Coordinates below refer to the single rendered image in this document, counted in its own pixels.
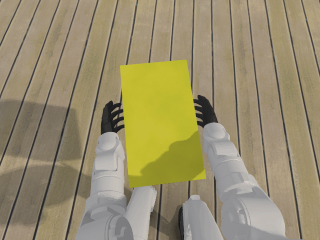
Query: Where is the left robot forearm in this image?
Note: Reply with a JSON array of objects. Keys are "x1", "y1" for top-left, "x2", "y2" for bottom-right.
[{"x1": 76, "y1": 132, "x2": 127, "y2": 234}]

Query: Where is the robot left upper arm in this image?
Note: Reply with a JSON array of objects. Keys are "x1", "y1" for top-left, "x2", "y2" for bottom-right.
[{"x1": 75, "y1": 214, "x2": 134, "y2": 240}]

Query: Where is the carton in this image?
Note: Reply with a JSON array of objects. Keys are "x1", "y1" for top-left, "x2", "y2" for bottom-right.
[{"x1": 120, "y1": 59, "x2": 206, "y2": 188}]

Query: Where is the robot right upper arm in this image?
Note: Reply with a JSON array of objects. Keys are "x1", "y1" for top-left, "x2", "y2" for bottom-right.
[{"x1": 220, "y1": 196, "x2": 305, "y2": 240}]

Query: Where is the right robot forearm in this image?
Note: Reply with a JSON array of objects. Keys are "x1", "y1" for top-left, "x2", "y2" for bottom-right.
[{"x1": 202, "y1": 122, "x2": 285, "y2": 227}]

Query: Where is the robot left hand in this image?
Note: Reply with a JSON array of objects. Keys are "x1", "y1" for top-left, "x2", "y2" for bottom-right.
[{"x1": 101, "y1": 100, "x2": 125, "y2": 135}]

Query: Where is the robot right shin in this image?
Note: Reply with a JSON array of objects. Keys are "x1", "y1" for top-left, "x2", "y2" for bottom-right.
[{"x1": 183, "y1": 195, "x2": 206, "y2": 240}]

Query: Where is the left robot thigh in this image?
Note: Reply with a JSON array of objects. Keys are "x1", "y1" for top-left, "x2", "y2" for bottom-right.
[{"x1": 123, "y1": 186, "x2": 157, "y2": 240}]

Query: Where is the robot right hand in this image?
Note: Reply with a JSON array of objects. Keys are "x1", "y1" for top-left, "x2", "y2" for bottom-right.
[{"x1": 193, "y1": 95, "x2": 218, "y2": 128}]

